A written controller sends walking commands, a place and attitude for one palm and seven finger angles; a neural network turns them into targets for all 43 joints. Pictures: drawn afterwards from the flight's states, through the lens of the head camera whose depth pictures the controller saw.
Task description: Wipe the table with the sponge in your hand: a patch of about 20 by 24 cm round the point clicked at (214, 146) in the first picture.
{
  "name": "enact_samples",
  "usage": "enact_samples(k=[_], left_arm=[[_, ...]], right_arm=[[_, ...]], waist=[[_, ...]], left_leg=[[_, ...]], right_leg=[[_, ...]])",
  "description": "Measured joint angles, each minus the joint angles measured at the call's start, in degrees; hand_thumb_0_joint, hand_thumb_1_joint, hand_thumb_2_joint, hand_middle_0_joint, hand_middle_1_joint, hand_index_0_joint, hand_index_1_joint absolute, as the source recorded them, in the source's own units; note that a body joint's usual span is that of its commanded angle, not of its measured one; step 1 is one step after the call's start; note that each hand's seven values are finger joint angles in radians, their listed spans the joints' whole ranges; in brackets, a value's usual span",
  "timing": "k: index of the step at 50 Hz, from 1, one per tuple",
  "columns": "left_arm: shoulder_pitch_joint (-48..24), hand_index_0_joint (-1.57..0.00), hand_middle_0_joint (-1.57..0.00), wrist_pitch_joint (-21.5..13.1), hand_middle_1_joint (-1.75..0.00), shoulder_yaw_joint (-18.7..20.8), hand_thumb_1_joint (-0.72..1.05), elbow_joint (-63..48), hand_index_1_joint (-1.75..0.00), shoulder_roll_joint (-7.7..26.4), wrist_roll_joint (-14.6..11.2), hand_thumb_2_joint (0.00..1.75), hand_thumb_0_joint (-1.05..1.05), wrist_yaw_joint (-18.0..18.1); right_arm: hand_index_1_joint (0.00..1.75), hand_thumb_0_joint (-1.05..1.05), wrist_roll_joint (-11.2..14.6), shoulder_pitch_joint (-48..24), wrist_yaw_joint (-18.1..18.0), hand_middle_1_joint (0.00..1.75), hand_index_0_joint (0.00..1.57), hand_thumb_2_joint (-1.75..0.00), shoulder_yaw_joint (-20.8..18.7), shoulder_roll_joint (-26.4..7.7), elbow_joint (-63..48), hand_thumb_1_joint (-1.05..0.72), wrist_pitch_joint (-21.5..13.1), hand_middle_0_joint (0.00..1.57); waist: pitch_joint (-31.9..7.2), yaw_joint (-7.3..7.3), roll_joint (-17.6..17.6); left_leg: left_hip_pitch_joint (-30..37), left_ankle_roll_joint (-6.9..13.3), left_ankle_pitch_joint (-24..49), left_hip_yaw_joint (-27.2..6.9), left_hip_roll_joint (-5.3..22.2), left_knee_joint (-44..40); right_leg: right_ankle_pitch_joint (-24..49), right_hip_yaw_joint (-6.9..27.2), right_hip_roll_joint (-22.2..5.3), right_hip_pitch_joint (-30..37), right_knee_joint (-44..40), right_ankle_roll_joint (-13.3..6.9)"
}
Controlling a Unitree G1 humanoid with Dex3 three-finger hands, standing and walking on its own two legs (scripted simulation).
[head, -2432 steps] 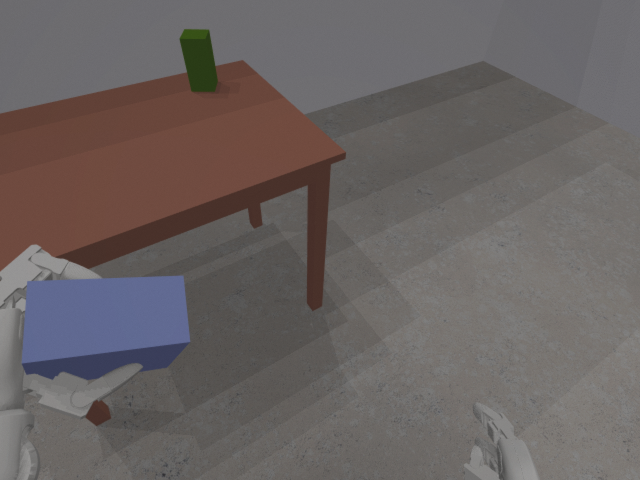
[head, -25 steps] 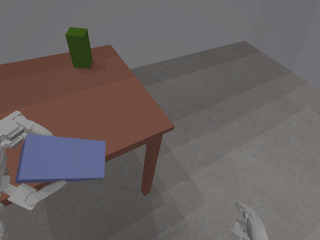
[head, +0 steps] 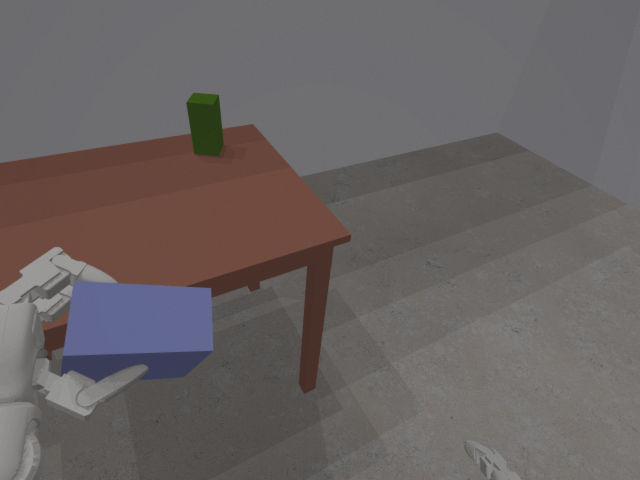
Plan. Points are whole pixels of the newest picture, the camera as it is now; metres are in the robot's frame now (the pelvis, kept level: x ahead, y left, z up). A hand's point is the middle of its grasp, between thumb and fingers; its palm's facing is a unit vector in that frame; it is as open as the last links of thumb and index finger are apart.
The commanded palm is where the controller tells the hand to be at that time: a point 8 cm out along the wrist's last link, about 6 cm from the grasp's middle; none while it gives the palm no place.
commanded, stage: stop stepping back and stand still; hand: left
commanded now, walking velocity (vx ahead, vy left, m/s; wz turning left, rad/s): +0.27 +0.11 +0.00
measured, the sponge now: (157, 335) +0.23 +0.19 +0.13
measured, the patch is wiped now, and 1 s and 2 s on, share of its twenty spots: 1.00 1.00 1.00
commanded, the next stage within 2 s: stand and wait in 1.30 s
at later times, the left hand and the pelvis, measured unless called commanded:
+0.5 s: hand (107, 387) +0.16 +0.20 +0.16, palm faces +0.37 -0.86 -0.36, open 10.4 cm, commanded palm +0.11 +0.25 +0.18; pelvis -0.04 -0.03 +0.00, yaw +2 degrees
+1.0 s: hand (54, 353) +0.18 +0.26 +0.16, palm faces +0.41 -0.85 -0.34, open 10.4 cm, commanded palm +0.13 +0.30 +0.18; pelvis -0.02 +0.02 +0.01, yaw +2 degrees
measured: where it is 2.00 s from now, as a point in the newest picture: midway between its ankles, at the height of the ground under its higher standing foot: outside the picture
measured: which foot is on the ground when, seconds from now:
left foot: up 0.00-0.08, down 0.10-0.32, up 0.34-0.60, down 0.62-1.00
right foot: down 0.00-1.00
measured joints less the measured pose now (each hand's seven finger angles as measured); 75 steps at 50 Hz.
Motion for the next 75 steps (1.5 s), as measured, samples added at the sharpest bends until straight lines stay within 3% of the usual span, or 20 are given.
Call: enact_samples(k=[2, 5, 8, 11, 15, 16, 18, 20, 22, 24, 28, 31, 32, 34, 37, 44, 54, 75], left_arm=[[0.40, -0.72, -0.68, -0.39, -1.32, -0.07, -0.55, -1.04, -1.32, 0.49, 0.17, 1.06, -0.01, 0.31], [0.48, -0.72, -0.68, -0.93, -1.32, -0.03, -0.55, -3.57, -1.32, 1.29, 0.06, 1.06, -0.01, 1.30], [2.29, -0.72, -0.68, -0.87, -1.32, 2.25, -0.55, -3.44, -1.32, 3.07, 0.53, 1.06, -0.01, 2.14], [4.39, -0.72, -0.69, -0.55, -1.32, 3.25, -0.55, -1.91, -1.32, 3.87, 0.50, 1.06, -0.01, 2.13], [2.84, -0.72, -0.69, -1.02, -1.32, 2.99, -0.56, 0.53, -1.32, 3.59, -0.16, 1.06, -0.01, 1.85], [1.54, -0.72, -0.69, -1.20, -1.32, 2.85, -0.55, 0.93, -1.32, 3.49, -0.11, 1.06, -0.01, 1.77], [-1.83, -0.72, -0.68, -1.22, -1.32, 1.26, -0.55, 2.38, -1.32, 1.47, -0.06, 1.06, -0.01, 1.13], [-3.25, -0.72, -0.68, -1.62, -1.32, -0.31, -0.55, 3.42, -1.32, -1.17, 0.09, 1.06, -0.01, 0.41], [-1.82, -0.72, -0.68, -2.17, -1.32, -0.85, -0.56, 3.23, -1.32, -2.51, -0.10, 1.06, -0.01, 0.16], [0.69, -0.72, -0.68, -2.44, -1.32, -0.84, -0.56, 2.09, -1.32, -2.26, -0.16, 1.06, -0.01, 0.25], [4.16, -0.73, -0.69, -2.58, -1.32, -0.53, -0.56, -1.16, -1.32, 0.53, 0.08, 1.06, -0.01, 1.57], [4.65, -0.73, -0.69, -2.77, -1.32, -0.62, -0.56, -2.82, -1.32, 1.25, -0.04, 1.06, -0.01, 2.75], [4.18, -0.73, -0.69, -2.88, -1.32, -0.66, -0.56, -2.83, -1.32, 1.31, -0.10, 1.06, -0.01, 3.02], [2.90, -0.73, -0.69, -2.76, -1.32, -0.49, -0.56, -1.70, -1.32, 1.24, -0.17, 1.06, -0.01, 3.42], [2.52, -0.73, -0.69, -1.87, -1.32, 0.16, -0.56, 0.07, -1.32, 0.89, -0.29, 1.06, -0.01, 3.61], [2.00, -0.72, -0.68, 0.08, -1.33, -0.79, -0.56, 0.40, -1.32, -0.51, 0.11, 1.06, -0.01, 3.75], [1.48, -0.72, -0.68, 0.03, -1.33, -0.39, -0.56, -1.66, -1.32, 0.68, -0.10, 1.06, -0.01, 3.74], [1.66, -0.72, -0.68, -0.20, -1.33, -0.74, -0.56, 0.29, -1.32, -0.37, 0.19, 1.06, -0.02, 3.93]], right_arm=[[0.30, 0.02, -0.11, 0.32, -0.43, 0.30, 0.20, -0.90, -0.29, -0.58, -1.22, -0.90, -0.22, 0.21], [0.30, 0.02, -0.52, -0.16, -1.57, 0.30, 0.20, -0.90, -1.26, -2.89, -3.46, -0.90, -2.04, 0.21], [0.30, 0.02, -0.53, -1.30, -1.91, 0.30, 0.20, -0.90, -1.91, -1.49, -3.14, -0.91, -3.63, 0.21], [0.30, 0.02, -0.32, 0.91, -1.36, 0.30, 0.20, -0.90, -1.72, -0.37, -2.85, -0.91, -5.84, 0.20], [0.30, 0.02, -0.73, 3.73, -1.39, 0.30, 0.20, -0.90, -0.29, -0.42, -1.81, -0.91, -6.37, 0.20], [0.30, 0.02, -0.91, 3.79, -1.49, 0.30, 0.20, -0.90, -0.09, -0.70, -1.71, -0.90, -6.21, 0.20], [0.30, 0.02, -1.01, 2.33, -1.43, 0.30, 0.20, -0.90, -0.35, -1.49, 0.42, -0.90, -4.80, 0.21], [0.30, 0.02, -1.07, 0.67, -0.96, 0.30, 0.20, -0.90, -0.73, -1.91, 2.67, -0.90, -3.29, 0.21], [0.30, 0.02, -1.25, -0.49, -0.67, 0.30, 0.20, -0.90, -1.01, -1.79, 2.92, -0.90, -2.22, 0.21], [0.30, 0.02, -1.48, -1.15, -0.75, 0.30, 0.20, -0.90, -1.16, -1.40, 1.79, -0.91, -1.67, 0.21], [0.30, 0.02, -1.88, -1.30, -1.71, 0.30, 0.20, -0.90, -1.45, -1.11, -1.24, -0.91, -2.02, 0.21], [0.30, 0.02, -2.06, -1.36, -2.40, 0.30, 0.20, -0.90, -2.12, -2.72, -3.24, -0.91, -2.75, 0.21], [0.30, 0.02, -2.06, -1.74, -2.56, 0.30, 0.20, -0.90, -2.55, -3.22, -3.45, -0.91, -2.96, 0.21], [0.30, 0.02, -1.75, -2.85, -2.62, 0.30, 0.20, -0.90, -2.99, -3.48, -3.18, -0.91, -2.79, 0.20], [0.30, 0.02, -1.19, -3.70, -2.34, 0.30, 0.20, -0.90, -2.89, -3.38, -3.28, -0.91, -2.66, 0.20], [0.30, 0.02, -1.42, -4.61, -1.85, 0.30, 0.20, -0.90, -1.73, -1.74, -3.31, -0.91, -3.31, 0.20], [0.30, 0.02, -1.71, -5.11, -1.32, 0.30, 0.20, -0.90, 0.13, 0.67, -3.76, -0.90, -2.52, 0.21], [0.30, 0.02, -1.96, -3.13, -2.14, 0.30, 0.20, -0.90, -0.84, -0.96, -2.30, -0.90, -1.70, 0.21]], waist=[[-0.88, -0.68, -1.04], [-0.03, -1.73, 0.16], [1.74, -1.38, -2.33], [0.28, -2.07, -0.97], [0.55, -1.23, 1.94], [1.36, -0.83, 2.84], [3.53, -0.02, 4.86], [4.72, 0.76, 5.04], [4.95, 0.92, 4.02], [4.87, 0.25, 2.71], [4.53, -0.54, 0.39], [4.10, -0.48, 1.79], [4.17, -0.55, 2.49], [4.96, 0.02, 2.59], [4.92, 0.31, 2.90], [6.02, 0.98, 2.27], [6.48, 0.94, 1.80], [5.78, 0.30, 2.84]], left_leg=[[3.99, 0.91, -1.32, 0.75, 1.11, -8.56], [12.08, 1.76, -3.54, 0.34, 2.13, -26.65], [12.92, -1.07, -1.63, 3.08, 0.06, -26.83], [14.77, -1.66, 0.44, 3.13, -0.23, -29.57], [15.53, -1.99, -0.10, 1.34, 0.81, -28.91], [13.95, -0.85, -2.42, 0.79, 1.53, -25.32], [8.72, 0.18, -5.07, -1.50, 1.78, -12.62], [4.18, 0.15, -2.64, -2.16, 0.50, -2.48], [1.61, -0.02, 0.60, -0.88, -0.01, 0.41], [1.40, -0.05, 2.84, 0.66, 0.27, -3.53], [7.53, 0.62, 3.52, 3.07, 0.87, -21.53], [13.97, 1.56, 2.36, 2.21, 1.17, -33.40], [14.46, 0.70, 4.64, 1.44, 1.32, -35.12], [14.81, -1.29, 6.67, 1.50, 1.12, -34.70], [15.35, -2.17, 6.00, 1.76, 1.02, -34.34], [17.13, -1.04, 5.25, 2.44, 0.29, -34.99], [18.09, 0.19, 5.35, 3.26, -0.50, -35.91], [17.99, 0.45, 6.34, 3.61, -0.71, -37.02]], right_leg=[[0.72, -0.43, -0.52, -2.71, 0.60, 0.03], [-0.85, -1.66, -0.67, -8.05, 6.08, 0.17], [-9.81, 1.48, -1.47, -12.92, 20.39, 1.44], [-10.96, 1.29, -1.53, -13.92, 27.57, 2.41], [-7.95, 0.10, -1.94, -5.18, 11.06, 2.72], [-5.13, -0.46, -1.45, -3.56, 7.42, 1.78], [-3.00, -2.68, -0.29, -3.44, 7.93, -0.69], [-1.91, -3.38, 0.00, -2.30, 5.94, -1.69], [-0.09, -2.66, -0.10, -1.36, 2.71, -1.91], [1.75, -1.95, -0.46, -0.51, -0.48, -1.86], [3.08, -1.27, -1.33, 0.52, -3.40, -1.65], [2.11, -1.90, -0.70, 0.28, -2.38, -1.13], [1.59, -2.33, -0.52, -0.02, -1.64, -0.88], [1.16, -2.12, -0.81, 0.55, -1.27, -0.38], [1.12, -1.80, -0.92, 1.51, -1.99, 0.23], [1.26, -1.08, -1.55, 3.54, -3.52, 1.52], [2.36, -0.24, -2.21, 4.84, -5.58, 2.89], [3.58, 0.12, -2.34, 4.75, -6.92, 3.10]])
